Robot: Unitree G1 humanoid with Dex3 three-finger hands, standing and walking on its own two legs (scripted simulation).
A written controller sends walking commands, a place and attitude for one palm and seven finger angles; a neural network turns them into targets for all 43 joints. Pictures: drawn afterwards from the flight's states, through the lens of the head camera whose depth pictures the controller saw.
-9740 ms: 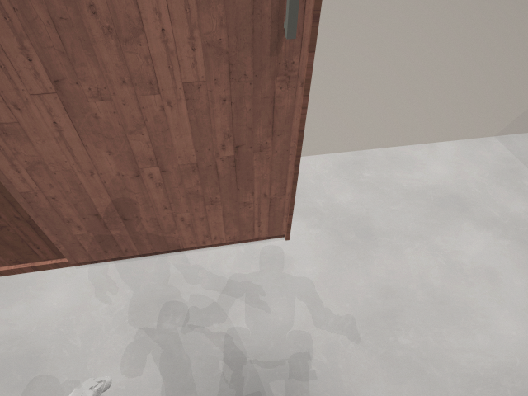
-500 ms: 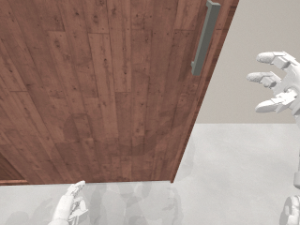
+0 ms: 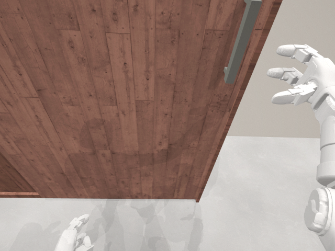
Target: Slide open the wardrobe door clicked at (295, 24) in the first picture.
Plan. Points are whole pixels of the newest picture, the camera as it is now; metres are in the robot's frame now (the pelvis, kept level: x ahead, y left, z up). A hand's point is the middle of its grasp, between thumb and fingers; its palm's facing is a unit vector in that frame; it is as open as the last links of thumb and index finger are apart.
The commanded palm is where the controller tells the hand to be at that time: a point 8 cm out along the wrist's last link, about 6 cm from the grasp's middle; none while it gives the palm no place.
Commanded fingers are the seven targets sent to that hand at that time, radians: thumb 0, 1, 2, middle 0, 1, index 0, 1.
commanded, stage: move the hooked fingers beside the handle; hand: right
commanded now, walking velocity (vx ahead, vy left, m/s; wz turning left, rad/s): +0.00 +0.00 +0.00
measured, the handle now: (237, 42) +0.55 -0.13 +0.27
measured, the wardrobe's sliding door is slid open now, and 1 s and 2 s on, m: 0.00 0.00 0.00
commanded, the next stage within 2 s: feel for the door with the fingertips in 1.22 s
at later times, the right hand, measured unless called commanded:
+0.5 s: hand (265, 61) +0.49 -0.19 +0.25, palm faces -0.03 +1.00 +0.01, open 13.9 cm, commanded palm +0.46 -0.24 +0.25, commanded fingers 0.00 0.50 -0.30 0.30 1.20 0.30 1.20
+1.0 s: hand (267, 62) +0.47 -0.19 +0.25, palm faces -0.04 +1.00 +0.02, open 14.0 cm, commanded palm +0.46 -0.24 +0.25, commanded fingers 0.00 0.50 -0.30 0.30 1.20 0.30 1.20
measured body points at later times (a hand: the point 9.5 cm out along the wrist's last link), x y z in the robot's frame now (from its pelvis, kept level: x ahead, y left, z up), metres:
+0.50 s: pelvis +0.00 -0.01 +0.00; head +0.02 +0.00 +0.45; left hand +0.04 +0.26 -0.12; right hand +0.48 -0.24 +0.25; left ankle -0.01 +0.12 -0.74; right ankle -0.02 -0.12 -0.74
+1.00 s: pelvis +0.00 -0.01 +0.00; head +0.02 +0.00 +0.45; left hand +0.09 +0.26 -0.11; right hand +0.47 -0.24 +0.26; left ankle -0.01 +0.12 -0.74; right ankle -0.02 -0.12 -0.74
